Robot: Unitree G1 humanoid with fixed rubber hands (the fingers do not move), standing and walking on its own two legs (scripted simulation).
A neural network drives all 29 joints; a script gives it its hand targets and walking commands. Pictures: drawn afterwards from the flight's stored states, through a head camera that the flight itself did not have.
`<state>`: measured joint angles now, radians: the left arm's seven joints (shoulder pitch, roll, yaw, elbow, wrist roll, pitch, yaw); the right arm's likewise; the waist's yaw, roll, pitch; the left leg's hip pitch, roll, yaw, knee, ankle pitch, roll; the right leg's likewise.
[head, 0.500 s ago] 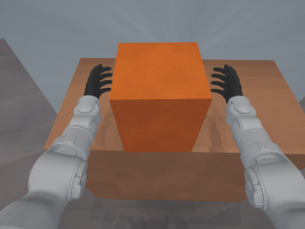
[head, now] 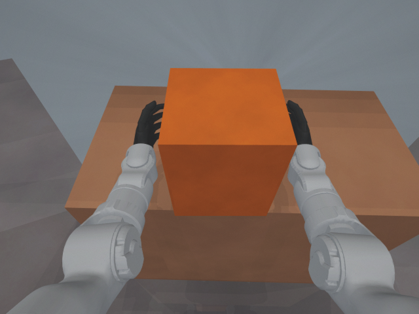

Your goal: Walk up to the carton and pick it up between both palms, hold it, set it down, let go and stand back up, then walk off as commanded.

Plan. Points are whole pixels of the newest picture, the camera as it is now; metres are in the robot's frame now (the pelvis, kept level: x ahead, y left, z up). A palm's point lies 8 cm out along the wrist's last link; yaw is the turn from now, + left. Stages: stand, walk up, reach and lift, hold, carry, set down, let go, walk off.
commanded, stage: reach and lift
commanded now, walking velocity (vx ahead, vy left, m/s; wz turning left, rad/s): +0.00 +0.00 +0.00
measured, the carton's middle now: (221, 147) +0.45 +0.00 +0.06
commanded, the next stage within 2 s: none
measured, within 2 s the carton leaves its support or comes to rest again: leaves its support in 1.04 s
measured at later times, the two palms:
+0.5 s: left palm (141, 147) +0.41 +0.15 +0.10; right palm (300, 152) +0.41 -0.15 +0.10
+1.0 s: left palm (139, 144) +0.42 +0.16 +0.10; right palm (297, 149) +0.41 -0.15 +0.10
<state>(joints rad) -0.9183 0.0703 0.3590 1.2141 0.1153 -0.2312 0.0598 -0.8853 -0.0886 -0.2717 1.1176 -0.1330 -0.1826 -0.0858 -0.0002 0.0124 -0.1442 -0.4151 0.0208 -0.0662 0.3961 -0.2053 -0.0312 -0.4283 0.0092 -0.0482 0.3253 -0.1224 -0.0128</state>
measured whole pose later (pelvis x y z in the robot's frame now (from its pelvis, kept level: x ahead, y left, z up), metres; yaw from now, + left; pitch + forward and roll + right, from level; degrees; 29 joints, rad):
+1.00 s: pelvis +0.00 +0.01 +0.00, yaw +0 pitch +8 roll -2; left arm -0.86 0.01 0.42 1.10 0.21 -0.07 0.07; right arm -0.82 -0.04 -0.42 1.11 -0.23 -0.15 -0.03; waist 0.00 0.01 -0.12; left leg -0.31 0.02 -0.06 0.40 -0.23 -0.03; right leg -0.30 0.01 -0.05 0.28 -0.12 0.00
